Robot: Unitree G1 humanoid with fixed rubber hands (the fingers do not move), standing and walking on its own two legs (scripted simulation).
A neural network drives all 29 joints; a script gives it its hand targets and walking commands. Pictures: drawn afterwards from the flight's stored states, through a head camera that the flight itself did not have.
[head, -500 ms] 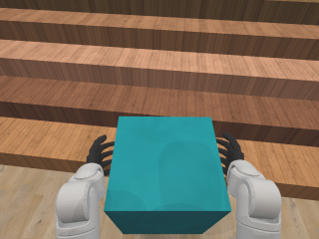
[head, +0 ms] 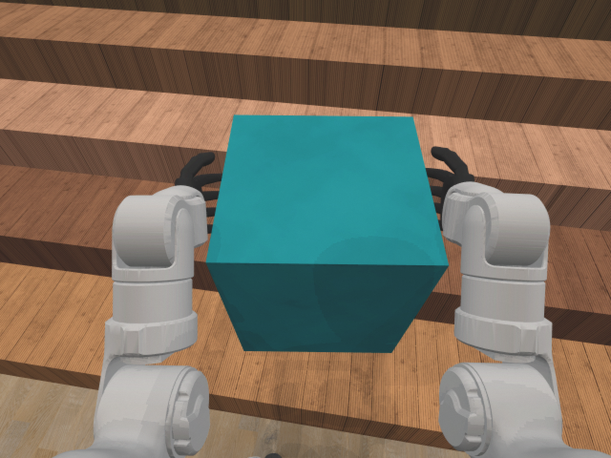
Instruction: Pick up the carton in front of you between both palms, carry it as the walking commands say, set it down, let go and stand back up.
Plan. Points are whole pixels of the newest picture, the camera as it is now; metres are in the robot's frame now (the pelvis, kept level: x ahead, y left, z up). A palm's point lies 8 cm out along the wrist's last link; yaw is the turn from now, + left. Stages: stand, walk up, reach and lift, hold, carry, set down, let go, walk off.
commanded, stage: carry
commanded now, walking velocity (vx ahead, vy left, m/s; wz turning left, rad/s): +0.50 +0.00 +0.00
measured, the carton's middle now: (320, 245) +0.38 +0.00 +0.10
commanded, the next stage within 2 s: none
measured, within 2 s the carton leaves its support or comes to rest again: neither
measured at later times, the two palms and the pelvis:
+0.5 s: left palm (252, 66) +0.73 +0.13 +0.16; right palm (422, 65) +0.73 -0.17 +0.17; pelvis +0.34 -0.02 +0.02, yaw +2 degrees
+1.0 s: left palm out of the picture +1.05 +0.15 +0.43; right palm out of the picture +1.07 -0.15 +0.41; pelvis +0.68 -0.01 +0.20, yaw +2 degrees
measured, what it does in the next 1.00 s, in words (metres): climbs: left foot, then right foot 0.17 m higher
